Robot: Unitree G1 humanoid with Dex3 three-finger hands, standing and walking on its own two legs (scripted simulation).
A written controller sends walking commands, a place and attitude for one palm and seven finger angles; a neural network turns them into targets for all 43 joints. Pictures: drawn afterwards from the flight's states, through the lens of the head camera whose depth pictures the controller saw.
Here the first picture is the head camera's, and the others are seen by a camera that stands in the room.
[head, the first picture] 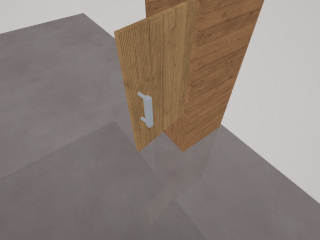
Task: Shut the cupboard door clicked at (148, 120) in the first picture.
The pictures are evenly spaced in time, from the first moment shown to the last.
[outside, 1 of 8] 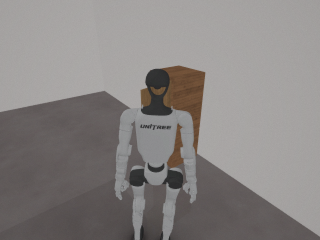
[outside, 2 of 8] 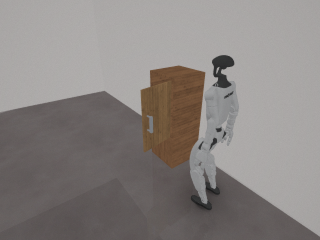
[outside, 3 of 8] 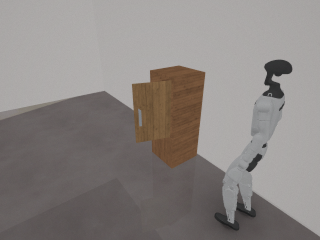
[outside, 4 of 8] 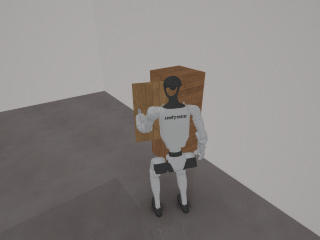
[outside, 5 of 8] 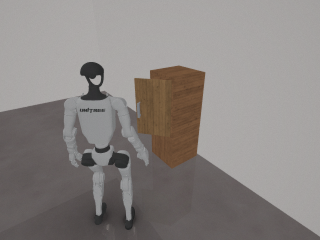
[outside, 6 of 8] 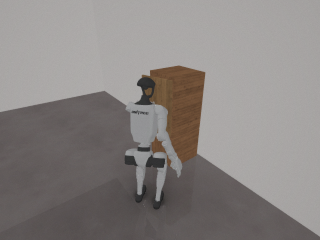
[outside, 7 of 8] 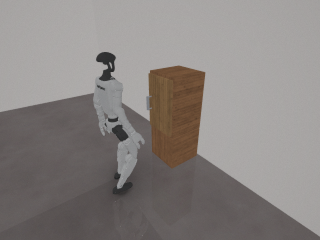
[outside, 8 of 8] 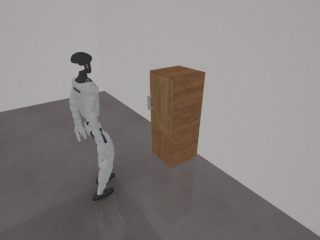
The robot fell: no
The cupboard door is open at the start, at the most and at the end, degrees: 100 100 0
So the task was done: yes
